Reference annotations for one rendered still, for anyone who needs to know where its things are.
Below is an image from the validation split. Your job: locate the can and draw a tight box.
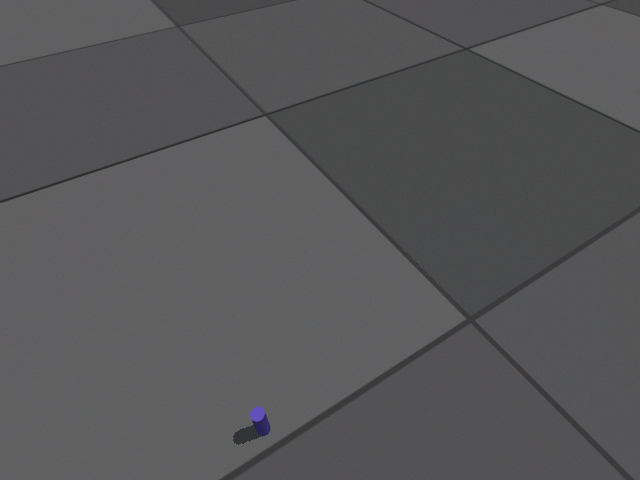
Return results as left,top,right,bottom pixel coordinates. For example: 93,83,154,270
250,406,270,436

